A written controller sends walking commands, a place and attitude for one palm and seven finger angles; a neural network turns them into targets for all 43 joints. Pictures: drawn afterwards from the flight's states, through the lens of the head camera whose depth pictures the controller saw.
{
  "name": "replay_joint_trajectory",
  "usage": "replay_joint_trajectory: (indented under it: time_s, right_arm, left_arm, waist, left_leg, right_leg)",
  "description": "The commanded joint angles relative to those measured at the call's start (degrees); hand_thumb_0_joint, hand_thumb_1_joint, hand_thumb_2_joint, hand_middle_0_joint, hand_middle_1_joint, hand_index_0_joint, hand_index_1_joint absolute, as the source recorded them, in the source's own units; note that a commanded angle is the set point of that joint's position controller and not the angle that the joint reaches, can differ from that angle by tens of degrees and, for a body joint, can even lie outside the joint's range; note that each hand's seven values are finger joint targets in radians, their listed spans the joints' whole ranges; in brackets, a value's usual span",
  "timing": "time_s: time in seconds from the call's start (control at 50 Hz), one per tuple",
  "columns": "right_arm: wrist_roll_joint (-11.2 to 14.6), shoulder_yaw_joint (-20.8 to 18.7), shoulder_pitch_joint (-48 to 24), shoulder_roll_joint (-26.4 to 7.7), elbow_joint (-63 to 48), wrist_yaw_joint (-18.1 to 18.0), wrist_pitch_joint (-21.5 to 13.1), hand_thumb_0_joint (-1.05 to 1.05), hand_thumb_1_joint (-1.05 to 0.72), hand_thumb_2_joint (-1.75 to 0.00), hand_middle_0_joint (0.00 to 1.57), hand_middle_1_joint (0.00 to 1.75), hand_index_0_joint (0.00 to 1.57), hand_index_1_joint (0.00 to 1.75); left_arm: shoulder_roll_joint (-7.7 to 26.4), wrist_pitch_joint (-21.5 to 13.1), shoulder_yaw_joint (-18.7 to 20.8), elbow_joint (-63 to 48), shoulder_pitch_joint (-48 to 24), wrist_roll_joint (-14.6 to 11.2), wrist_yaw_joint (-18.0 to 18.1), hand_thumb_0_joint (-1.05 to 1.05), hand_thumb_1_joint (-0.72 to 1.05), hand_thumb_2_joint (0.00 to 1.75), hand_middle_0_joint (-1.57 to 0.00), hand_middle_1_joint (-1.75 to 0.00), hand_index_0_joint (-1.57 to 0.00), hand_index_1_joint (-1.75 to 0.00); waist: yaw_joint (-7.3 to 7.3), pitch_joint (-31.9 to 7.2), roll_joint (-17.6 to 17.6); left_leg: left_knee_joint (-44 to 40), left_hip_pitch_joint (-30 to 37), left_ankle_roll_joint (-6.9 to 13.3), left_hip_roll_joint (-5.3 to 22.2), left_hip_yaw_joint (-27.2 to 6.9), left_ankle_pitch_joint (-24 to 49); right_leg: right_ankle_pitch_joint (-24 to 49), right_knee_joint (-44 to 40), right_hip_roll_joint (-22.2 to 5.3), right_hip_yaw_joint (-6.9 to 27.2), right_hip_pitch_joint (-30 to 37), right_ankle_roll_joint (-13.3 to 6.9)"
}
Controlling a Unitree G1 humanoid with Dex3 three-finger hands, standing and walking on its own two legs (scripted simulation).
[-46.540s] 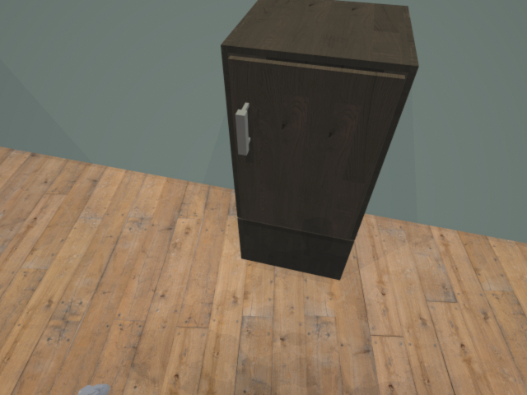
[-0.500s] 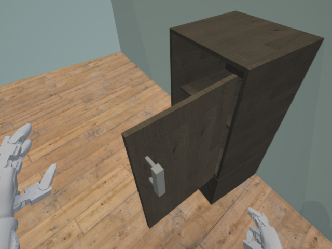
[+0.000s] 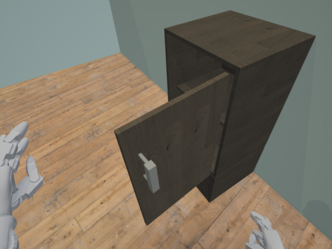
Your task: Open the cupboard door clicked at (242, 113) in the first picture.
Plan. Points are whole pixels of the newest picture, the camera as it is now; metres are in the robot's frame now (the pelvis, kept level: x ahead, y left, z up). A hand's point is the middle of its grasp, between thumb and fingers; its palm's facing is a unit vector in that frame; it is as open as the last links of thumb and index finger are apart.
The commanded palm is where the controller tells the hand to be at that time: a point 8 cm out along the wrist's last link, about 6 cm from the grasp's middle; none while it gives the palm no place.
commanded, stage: step back with the hand held close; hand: left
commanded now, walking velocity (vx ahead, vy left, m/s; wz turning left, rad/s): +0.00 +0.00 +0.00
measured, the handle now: (148, 172) +0.33 +0.11 -0.03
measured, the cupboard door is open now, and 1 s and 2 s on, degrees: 96 96 96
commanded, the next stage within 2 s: stop stepping back and stand still in 1.36 s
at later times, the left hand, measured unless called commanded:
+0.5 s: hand (17, 193) +0.15 +0.28 +0.16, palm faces +0.38 -0.76 -0.52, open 7.4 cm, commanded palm +0.10 +0.32 +0.17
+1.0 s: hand out of the picture +0.08 +0.31 +0.17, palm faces +0.50 -0.73 -0.47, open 7.4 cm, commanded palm +0.03 +0.33 +0.17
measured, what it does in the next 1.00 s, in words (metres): walks backwards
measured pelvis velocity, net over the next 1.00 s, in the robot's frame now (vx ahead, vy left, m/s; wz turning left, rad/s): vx -0.11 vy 0.03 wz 0.01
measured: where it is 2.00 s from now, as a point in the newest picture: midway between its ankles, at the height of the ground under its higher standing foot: outside the picture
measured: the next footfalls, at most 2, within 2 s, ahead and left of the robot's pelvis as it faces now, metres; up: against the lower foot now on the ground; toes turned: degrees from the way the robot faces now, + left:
right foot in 1.06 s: -0.18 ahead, -0.09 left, +0.00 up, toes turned +0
left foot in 1.34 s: -0.07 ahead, +0.09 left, +0.00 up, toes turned -2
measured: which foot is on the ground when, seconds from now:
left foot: down 0.00-1.00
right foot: down 0.00-0.82, up 0.84-1.00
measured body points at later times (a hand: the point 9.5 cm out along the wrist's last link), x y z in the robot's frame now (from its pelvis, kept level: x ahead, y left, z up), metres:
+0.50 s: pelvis -0.05 +0.03 -0.01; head -0.04 +0.03 +0.44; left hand +0.13 +0.32 +0.19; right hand +0.13 -0.22 -0.08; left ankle -0.03 +0.12 -0.74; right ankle +0.02 -0.09 -0.74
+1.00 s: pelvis -0.11 +0.03 -0.01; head -0.10 +0.05 +0.44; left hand +0.05 +0.34 +0.20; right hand +0.03 -0.19 -0.10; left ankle -0.03 +0.12 -0.74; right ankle -0.18 -0.09 -0.71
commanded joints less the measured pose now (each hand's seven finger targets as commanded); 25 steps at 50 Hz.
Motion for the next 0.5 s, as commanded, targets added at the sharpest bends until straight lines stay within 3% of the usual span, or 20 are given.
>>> replay_joint_trajectory:
  time_s: [0.0, 0.02, 0.04, 0.06, 0.08, 0.12, 0.14, 0.18, 0.26, 0.32, 0.34, 0.38, 0.44, 0.48]
  right_arm:
    - [0.34, -2.13, -8.16, -5.35, -9.01, -0.42, -3.73, 0.0, -0.9, -0.9, 0.2, 0.3, 0.2, 0.3]
    - [0.3, -1.98, -9.0, -5.53, -9.35, -0.42, -4.13, 0.0, -0.9, -0.9, 0.2, 0.3, 0.2, 0.3]
    - [1.2, -0.67, -7.68, -5.58, -11.42, -0.43, -3.18, 0.0, -0.9, -0.9, 0.2, 0.3, 0.2, 0.3]
    - [0.38, -1.86, -6.84, -5.55, -10.19, -0.72, -2.16, 0.0, -0.9, -0.9, 0.2, 0.3, 0.2, 0.3]
    - [0.38, -2.29, -6.85, -6.17, -10.58, -0.26, -1.34, 0.0, -0.9, -0.9, 0.2, 0.3, 0.2, 0.3]
    - [0.31, -2.53, -7.14, -6.36, -11.07, 0.06, -0.22, 0.0, -0.9, -0.9, 0.2, 0.3, 0.2, 0.3]
    - [0.28, -2.68, -7.38, -6.56, -11.21, -0.04, 0.09, 0.0, -0.9, -0.9, 0.2, 0.3, 0.2, 0.3]
    - [0.38, -2.82, -7.02, -6.89, -11.86, -0.09, 0.89, 0.0, -0.9, -0.9, 0.2, 0.3, 0.2, 0.3]
    - [0.57, -3.48, -7.2, -6.74, -13.39, -0.67, 2.14, 0.0, -0.9, -0.9, 0.2, 0.3, 0.2, 0.3]
    - [0.77, -3.8, -7.24, -6.57, -14.4, -0.9, 2.75, 0.0, -0.9, -0.9, 0.2, 0.3, 0.2, 0.3]
    - [0.66, -3.87, -7.51, -6.88, -14.49, -1.07, 2.74, 0.0, -0.9, -0.9, 0.2, 0.3, 0.2, 0.3]
    - [0.7, -3.91, -6.9, -6.82, -14.89, -1.18, 2.85, 0.0, -0.9, -0.9, 0.2, 0.3, 0.2, 0.3]
    - [0.47, -3.99, -7.26, -7.31, -14.93, -1.35, 2.68, 0.0, -0.9, -0.9, 0.2, 0.3, 0.2, 0.3]
    - [0.44, -4.02, -6.34, -7.7, -15.32, -1.3, 2.6, 0.0, -0.9, -0.9, 0.2, 0.3, 0.2, 0.3]
  left_arm:
    - [10.47, -3.69, 6.63, -10.42, -4.29, -0.12, 0.93, 0.0, 0.9, 0.9, -0.2, -0.3, -0.2, -0.3]
    - [12.15, -4.48, 6.61, -16.11, -11.2, 0.01, 1.02, 0.0, 0.9, 0.9, -0.2, -0.3, -0.2, -0.3]
    - [21.65, -7.59, 16.18, -17.0, -20.6, 1.04, 2.08, 0.0, 0.9, 0.9, -0.2, -0.3, -0.2, -0.3]
    - [14.8, -7.31, 11.77, -10.15, -9.93, 0.85, 1.42, 0.0, 0.9, 0.9, -0.2, -0.3, -0.2, -0.3]
    - [12.67, -6.32, 9.96, -7.91, -4.13, 0.81, 0.91, 0.0, 0.9, 0.9, -0.2, -0.3, -0.2, -0.3]
    - [11.94, -6.47, 9.04, -9.62, -1.56, 0.64, 0.54, 0.0, 0.9, 0.9, -0.2, -0.3, -0.2, -0.3]
    - [11.91, -6.8, 9.28, -10.22, 0.02, 0.57, 0.61, 0.0, 0.9, 0.9, -0.2, -0.3, -0.2, -0.3]
    - [12.07, -6.87, 9.39, -12.37, 2.59, 0.41, 0.96, 0.0, 0.9, 0.9, -0.2, -0.3, -0.2, -0.3]
    - [15.04, -6.87, 12.46, -17.24, 4.72, 0.2, 1.89, 0.0, 0.9, 0.9, -0.2, -0.3, -0.2, -0.3]
    - [15.86, -6.87, 13.19, -19.39, 4.94, 0.2, 2.3, 0.0, 0.9, 0.9, -0.2, -0.3, -0.2, -0.3]
    - [16.79, -7.02, 13.89, -20.59, 4.13, 0.24, 2.48, 0.0, 0.9, 0.9, -0.2, -0.3, -0.2, -0.3]
    - [15.67, -6.93, 13.29, -19.67, 4.87, 0.37, 2.73, 0.0, 0.9, 0.9, -0.2, -0.3, -0.2, -0.3]
    - [15.18, -7.2, 13.42, -18.95, 4.67, 0.82, 2.96, 0.0, 0.9, 0.9, -0.2, -0.3, -0.2, -0.3]
    - [14.02, -7.28, 12.5, -18.61, 3.95, 1.36, 3.08, 0.0, 0.9, 0.9, -0.2, -0.3, -0.2, -0.3]
  waist:
    - [0.08, -3.22, -3.33]
    - [-0.2, -5.28, -1.39]
    - [-2.76, 1.76, 0.82]
    - [-3.07, 0.6, -7.1]
    - [-3.02, -0.62, -9.08]
    - [-3.26, -3.85, -8.5]
    - [-3.13, -5.48, -5.31]
    - [-3.36, -9.27, -3.04]
    - [-3.11, -14.2, -3.62]
    - [-3.16, -13.97, -3.97]
    - [-3.08, -13.85, -2.34]
    - [-3.12, -11.99, -2.71]
    - [-2.86, -8.95, 0.56]
    - [-3.22, -7.31, 0.54]
  left_leg:
    - [-3.44, -5.04, 1.87, -0.24, -0.24, 10.78]
    - [-3.22, -4.01, 2.05, -0.6, -0.27, 10.6]
    - [-2.21, -9.7, 2.17, -0.49, -1.52, 4.01]
    - [0.12, -9.93, 2.38, -0.07, -2.79, 4.2]
    - [1.68, -8.28, 2.47, -0.27, -1.89, 5.39]
    - [3.06, -7.83, 2.25, -0.22, -1.09, 6.46]
    - [2.63, -8.03, 2.14, -0.08, -1.15, 8.09]
    - [1.2, -8.74, 1.81, 0.9, -1.54, 11.56]
    - [0.9, -10.37, 1.35, 2.17, -2.7, 19.94]
    - [1.58, -12.33, 1.25, 2.35, -2.92, 20.25]
    - [1.41, -13.24, 1.3, 2.35, -3.38, 19.96]
    - [0.45, -15.43, 1.38, 2.88, -4.18, 17.72]
    - [-2.9, -21.82, 2.8, 4.32, -5.87, 9.37]
    - [-4.54, -27.45, 3.72, 5.57, -6.88, 1.84]
  right_leg:
    - [3.98, -4.87, -2.31, 3.53, 3.02, 1.61]
    - [4.11, -5.1, -2.56, 4.1, 3.4, 1.65]
    - [2.49, -7.99, -4.89, 9.6, -3.01, 1.23]
    - [2.39, -8.67, -6.16, 9.46, -4.13, 1.18]
    - [2.35, -9.45, -6.84, 9.88, -5.64, 0.99]
    - [3.48, -8.77, -8.1, 9.35, -6.09, 0.83]
    - [6.13, -7.51, -8.34, 8.71, -4.82, 0.61]
    - [10.95, -4.18, -7.71, 7.61, -2.27, 0.77]
    - [20.86, 1.74, -6.48, 6.08, 1.95, 1.21]
    - [22.77, 3.5, -6.24, 6.47, 1.16, 1.34]
    - [22.77, 4.08, -6.28, 6.65, 1.29, 1.21]
    - [19.27, 5.03, -5.6, 6.46, 0.14, 1.44]
    - [12.25, 6.67, -4.19, 6.08, 0.79, 2.13]
    - [8.74, 9.15, -3.51, 6.12, 2.48, 2.38]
